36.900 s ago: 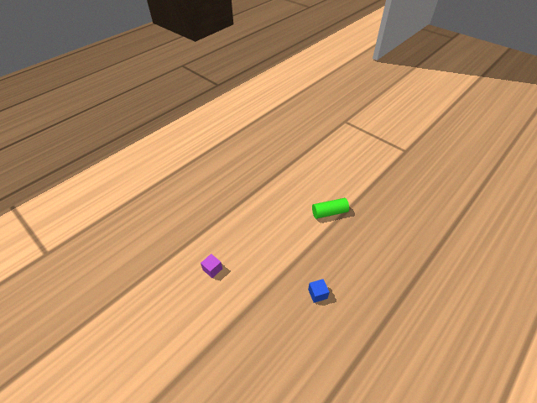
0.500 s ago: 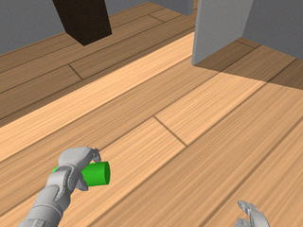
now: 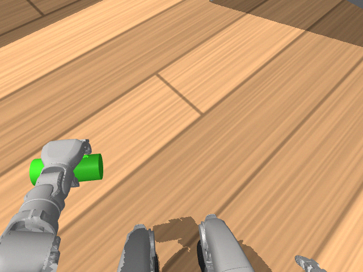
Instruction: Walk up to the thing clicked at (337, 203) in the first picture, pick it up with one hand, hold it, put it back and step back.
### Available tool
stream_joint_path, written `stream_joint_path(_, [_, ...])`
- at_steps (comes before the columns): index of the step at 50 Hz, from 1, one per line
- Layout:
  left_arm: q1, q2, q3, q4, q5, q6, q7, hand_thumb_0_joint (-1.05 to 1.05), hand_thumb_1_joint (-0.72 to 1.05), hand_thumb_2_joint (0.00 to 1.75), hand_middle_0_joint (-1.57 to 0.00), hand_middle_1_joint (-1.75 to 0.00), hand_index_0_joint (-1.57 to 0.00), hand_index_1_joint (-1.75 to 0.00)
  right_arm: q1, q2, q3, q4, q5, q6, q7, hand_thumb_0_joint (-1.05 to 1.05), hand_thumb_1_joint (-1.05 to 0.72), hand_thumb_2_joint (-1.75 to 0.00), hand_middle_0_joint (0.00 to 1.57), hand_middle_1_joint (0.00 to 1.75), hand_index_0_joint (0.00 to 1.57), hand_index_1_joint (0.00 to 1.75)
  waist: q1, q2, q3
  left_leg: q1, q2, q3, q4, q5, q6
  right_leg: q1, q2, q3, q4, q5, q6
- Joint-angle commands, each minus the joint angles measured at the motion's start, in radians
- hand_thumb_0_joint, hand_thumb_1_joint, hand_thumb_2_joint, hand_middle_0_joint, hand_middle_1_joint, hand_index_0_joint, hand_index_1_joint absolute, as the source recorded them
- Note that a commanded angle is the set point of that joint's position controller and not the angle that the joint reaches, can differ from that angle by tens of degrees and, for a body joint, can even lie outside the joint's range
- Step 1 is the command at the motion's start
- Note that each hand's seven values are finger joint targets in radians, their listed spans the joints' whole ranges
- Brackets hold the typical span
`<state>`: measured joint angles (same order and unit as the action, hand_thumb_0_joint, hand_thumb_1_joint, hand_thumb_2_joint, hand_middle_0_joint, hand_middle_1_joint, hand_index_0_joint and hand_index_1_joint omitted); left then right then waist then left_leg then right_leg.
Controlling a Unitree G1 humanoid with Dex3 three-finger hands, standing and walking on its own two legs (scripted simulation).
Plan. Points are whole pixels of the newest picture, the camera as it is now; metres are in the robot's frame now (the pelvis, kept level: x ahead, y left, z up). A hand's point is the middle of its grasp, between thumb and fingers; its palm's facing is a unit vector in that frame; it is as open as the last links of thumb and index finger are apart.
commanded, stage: crouch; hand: left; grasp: from above
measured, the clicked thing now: (69, 169) +0.40 +0.27 -0.14
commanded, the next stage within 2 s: lower in 1.22 s
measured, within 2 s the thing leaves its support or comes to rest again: neither
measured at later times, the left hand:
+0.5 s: hand (86, 179) +0.43 +0.29 -0.32, palm faces -0.44 -0.01 -0.90, open 9.7 cm
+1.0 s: hand (91, 181) +0.45 +0.30 -0.41, palm faces -0.45 -0.02 -0.89, open 9.6 cm
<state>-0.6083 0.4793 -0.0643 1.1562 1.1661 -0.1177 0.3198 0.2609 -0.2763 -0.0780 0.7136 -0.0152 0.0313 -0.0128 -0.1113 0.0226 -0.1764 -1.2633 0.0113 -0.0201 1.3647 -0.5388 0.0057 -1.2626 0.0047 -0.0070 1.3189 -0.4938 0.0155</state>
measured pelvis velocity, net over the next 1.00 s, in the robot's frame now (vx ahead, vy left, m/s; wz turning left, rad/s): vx -0.03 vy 0.01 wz -0.07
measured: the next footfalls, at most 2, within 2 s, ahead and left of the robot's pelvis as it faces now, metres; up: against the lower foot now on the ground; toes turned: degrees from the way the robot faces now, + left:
none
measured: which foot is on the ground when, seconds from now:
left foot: down 0.00-1.00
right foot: down 0.00-1.00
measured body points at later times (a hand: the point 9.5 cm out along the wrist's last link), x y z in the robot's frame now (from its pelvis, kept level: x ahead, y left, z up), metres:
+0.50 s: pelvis -0.02 +0.01 -0.17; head +0.20 +0.05 +0.22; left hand +0.44 +0.28 -0.26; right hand +0.03 -0.27 -0.29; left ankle +0.05 +0.11 -0.60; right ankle +0.06 -0.13 -0.60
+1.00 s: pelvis -0.03 +0.01 -0.25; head +0.21 +0.06 +0.12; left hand +0.47 +0.30 -0.36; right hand -0.01 -0.28 -0.35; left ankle +0.05 +0.11 -0.60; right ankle +0.06 -0.13 -0.60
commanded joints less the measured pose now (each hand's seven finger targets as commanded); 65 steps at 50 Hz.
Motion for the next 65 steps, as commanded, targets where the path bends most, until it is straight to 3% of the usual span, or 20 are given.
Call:
stream_joint_path(1, [-0.411,0.308,0.099,-0.162,-0.007,0.001,0.053,0.00,0.63,0.63,-0.83,-0.83,-0.94,-0.72,0.078,-0.169,-0.053,-0.071,-0.010,-0.054,-0.017,0.00,-0.89,-0.90,0.20,0.30,0.20,0.30,0.000,0.106,-0.518,0.127,-0.028,-0.001,-0.044,0.101,0.007,0.083,0.015,-0.013,-0.028,0.083,-0.055])
stream_joint_path(9, [-0.451,0.362,0.131,-0.069,0.006,-0.036,0.029,0.00,0.62,0.65,-0.82,-0.84,-0.93,-0.73,0.107,-0.190,-0.040,-0.047,-0.030,-0.080,0.008,0.00,-0.89,-0.90,0.20,0.30,0.20,0.30,-0.039,0.121,-0.554,-0.033,-0.025,-0.050,0.125,0.012,0.008,-0.184,0.010,-0.050,0.167,-0.003,-0.058])
stream_joint_path(12, [-0.534,0.432,0.169,-0.120,0.018,-0.068,0.029,0.00,0.65,0.65,-0.84,-0.83,-0.95,-0.72,0.113,-0.187,-0.025,-0.040,-0.036,-0.089,0.024,0.00,-0.89,-0.90,0.20,0.30,0.20,0.30,-0.042,0.151,-0.612,-0.078,-0.030,-0.059,0.188,0.008,0.009,-0.243,0.007,-0.055,0.241,-0.009,-0.059])
stream_joint_path(13, [-0.471,0.434,0.176,-0.065,0.029,-0.068,0.026,0.00,0.66,0.65,-0.85,-0.83,-0.96,-0.72,0.130,-0.202,-0.028,-0.030,-0.041,-0.089,0.030,0.00,-0.89,-0.90,0.20,0.30,0.20,0.30,-0.035,0.168,-0.625,-0.058,-0.029,-0.060,0.211,0.055,0.007,-0.262,0.005,-0.057,0.262,0.018,-0.060])
stream_joint_path(17, [-0.539,0.472,0.199,-0.101,0.052,-0.096,0.034,0.00,0.67,0.63,-0.86,-0.81,-0.97,-0.70,0.138,-0.202,-0.017,-0.025,-0.054,-0.090,0.056,0.00,-0.89,-0.90,0.20,0.30,0.20,0.30,-0.053,0.212,-0.673,-0.067,-0.026,-0.071,0.285,0.115,0.002,-0.332,0.003,-0.071,0.338,0.050,-0.060])
stream_joint_path(19, [-0.534,0.435,0.181,-0.041,0.049,-0.097,0.033,0.00,0.69,0.62,-0.86,-0.80,-0.97,-0.69,0.137,-0.208,-0.021,-0.017,-0.060,-0.091,0.069,0.00,-0.89,-0.90,0.20,0.30,0.20,0.30,-0.068,0.215,-0.622,-0.110,-0.027,-0.078,0.306,0.058,0.002,-0.399,-0.004,-0.071,0.357,0.004,-0.057])
stream_joint_path(20, [-0.593,0.498,0.214,-0.123,0.057,-0.111,0.038,0.00,0.69,0.62,-0.87,-0.79,-0.98,-0.68,0.157,-0.215,-0.022,-0.006,-0.065,-0.091,0.073,0.00,-0.89,-0.90,0.20,0.30,0.20,0.30,-0.065,0.246,-0.669,-0.092,-0.024,-0.070,0.332,0.101,0.002,-0.394,0.000,-0.073,0.374,0.036,-0.058])
stream_joint_path(23, [-0.575,0.507,0.226,-0.101,0.068,-0.123,0.042,0.00,0.72,0.62,-0.89,-0.80,-1.00,-0.68,0.167,-0.218,-0.019,0.000,-0.074,-0.089,0.092,0.00,-0.89,-0.90,0.20,0.30,0.20,0.30,-0.064,0.273,-0.695,-0.095,-0.026,-0.059,0.388,0.157,-0.001,-0.399,-0.002,-0.075,0.417,0.073,-0.058])
stream_joint_path(27, [-0.597,0.544,0.239,-0.069,0.075,-0.132,0.046,0.00,0.72,0.60,-0.90,-0.79,-1.01,-0.68,0.153,-0.218,-0.011,0.004,-0.082,-0.085,0.107,0.00,-0.90,-0.90,0.20,0.30,0.20,0.30,-0.069,0.249,-0.655,-0.187,-0.030,-0.040,0.449,0.120,0.010,-0.423,0.004,-0.076,0.449,0.059,-0.056])
stream_joint_path(31, [-0.584,0.561,0.249,-0.054,0.088,-0.144,0.039,0.00,0.73,0.63,-0.93,-0.79,-1.03,-0.68,0.156,-0.226,-0.004,-0.001,-0.092,-0.080,0.123,0.00,-0.90,-0.90,0.20,0.30,0.20,0.30,-0.073,0.268,-0.684,-0.174,-0.027,-0.039,0.513,0.211,0.008,-0.439,0.007,-0.085,0.500,0.120,-0.054])
stream_joint_path(32, [-0.588,0.545,0.234,-0.025,0.086,-0.146,0.036,0.00,0.74,0.62,-0.92,-0.80,-1.03,-0.69,0.165,-0.231,-0.007,0.014,-0.095,-0.079,0.129,0.00,-0.90,-0.90,0.20,0.30,0.20,0.30,-0.090,0.280,-0.653,-0.203,-0.028,-0.036,0.526,0.206,0.006,-0.451,0.006,-0.084,0.514,0.120,-0.054])
stream_joint_path(40, [-0.635,0.598,0.249,0.008,0.098,-0.168,0.031,0.00,0.82,0.65,-0.98,-0.81,-1.08,-0.70,0.148,-0.249,-0.002,0.005,-0.102,-0.067,0.147,0.00,-0.90,-0.90,0.20,0.30,0.20,0.30,-0.100,0.280,-0.615,-0.299,-0.025,-0.044,0.576,0.111,0.009,-0.527,0.012,-0.099,0.587,0.065,-0.053])
stream_joint_path(43, [-0.661,0.660,0.282,0.017,0.119,-0.180,0.041,0.00,0.82,0.63,-0.98,-0.79,-1.08,-0.68,0.140,-0.253,0.007,0.000,-0.104,-0.065,0.149,0.00,-0.90,-0.90,0.20,0.30,0.20,0.30,-0.099,0.295,-0.613,-0.331,-0.027,-0.044,0.596,0.093,0.010,-0.541,0.015,-0.105,0.618,0.061,-0.055])
stream_joint_path(44, [-0.625,0.603,0.247,0.101,0.118,-0.174,0.040,0.00,0.83,0.62,-0.98,-0.79,-1.09,-0.68,0.137,-0.252,0.014,0.006,-0.105,-0.065,0.151,0.00,-0.90,-0.90,0.20,0.30,0.20,0.30,-0.104,0.274,-0.580,-0.349,-0.030,-0.046,0.599,0.059,0.010,-0.569,0.012,-0.105,0.620,0.028,-0.054])
stream_joint_path(46, [-0.696,0.685,0.290,0.045,0.128,-0.190,0.053,0.00,0.84,0.63,-0.99,-0.79,-1.10,-0.68,0.138,-0.263,0.015,0.001,-0.109,-0.067,0.150,0.00,-0.90,-0.90,0.20,0.30,0.20,0.30,-0.111,0.291,-0.588,-0.370,-0.031,-0.043,0.610,0.039,0.012,-0.562,0.013,-0.109,0.632,0.027,-0.053])
stream_joint_path(48, [-0.659,0.638,0.250,0.109,0.129,-0.182,0.051,0.00,0.86,0.63,-1.02,-0.77,-1.12,-0.67,0.129,-0.257,0.024,0.008,-0.109,-0.066,0.151,0.00,-0.90,-0.90,0.20,0.30,0.20,0.30,-0.113,0.275,-0.568,-0.388,-0.031,-0.041,0.620,0.005,0.014,-0.584,0.017,-0.112,0.636,-0.003,-0.054])
stream_joint_path(51, [-0.677,0.685,0.273,0.122,0.131,-0.179,0.061,0.00,0.90,0.66,-1.05,-0.77,-1.15,-0.68,0.126,-0.262,0.033,0.009,-0.112,-0.068,0.149,0.00,-0.90,-0.90,0.20,0.30,0.20,0.30,-0.101,0.295,-0.583,-0.386,-0.031,-0.040,0.639,0.016,0.014,-0.596,0.017,-0.112,0.657,0.006,-0.054])
stream_joint_path(53, [-0.726,0.714,0.276,0.072,0.144,-0.187,0.061,0.00,0.90,0.69,-1.08,-0.77,-1.16,-0.69,0.144,-0.262,0.038,0.014,-0.115,-0.064,0.151,0.00,-0.90,-0.90,0.20,0.30,0.20,0.30,-0.121,0.316,-0.610,-0.387,-0.031,-0.036,0.665,0.052,0.015,-0.579,0.020,-0.114,0.670,0.041,-0.053])
stream_joint_path(55, [-0.663,0.686,0.268,0.142,0.142,-0.178,0.059,0.00,0.91,0.69,-1.08,-0.78,-1.17,-0.69,0.136,-0.264,0.047,0.011,-0.116,-0.065,0.151,0.00,-0.90,-0.90,0.20,0.30,0.20,0.30,-0.116,0.307,-0.571,-0.398,-0.030,-0.044,0.664,0.042,0.011,-0.615,0.017,-0.120,0.681,0.025,-0.052])
stream_joint_path(65, [-0.707,0.751,0.282,0.092,0.139,-0.192,0.051,0.00,0.93,0.71,-1.15,-0.72,-1.21,-0.66,0.154,-0.276,0.070,0.015,-0.125,-0.060,0.151,0.00,-0.90,-0.90,0.20,0.30,0.20,0.30,-0.135,0.326,-0.567,-0.418,-0.027,-0.044,0.723,0.081,0.012,-0.619,0.020,-0.132,0.714,0.066,-0.048])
